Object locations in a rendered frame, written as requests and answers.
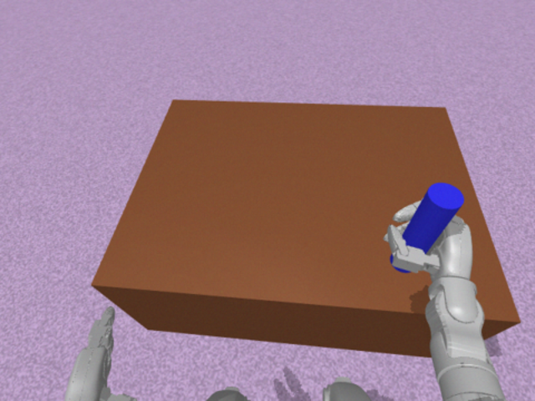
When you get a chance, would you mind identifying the left robot hand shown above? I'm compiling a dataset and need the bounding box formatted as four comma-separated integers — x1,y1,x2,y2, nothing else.
64,307,137,401

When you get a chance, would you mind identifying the right robot arm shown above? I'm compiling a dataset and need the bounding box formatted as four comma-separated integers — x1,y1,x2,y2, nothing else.
425,276,507,401

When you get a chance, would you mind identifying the right robot hand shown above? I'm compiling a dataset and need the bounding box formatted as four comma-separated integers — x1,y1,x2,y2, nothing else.
383,197,473,282

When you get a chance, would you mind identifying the can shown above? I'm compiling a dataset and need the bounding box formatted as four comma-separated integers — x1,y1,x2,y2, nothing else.
390,183,464,273

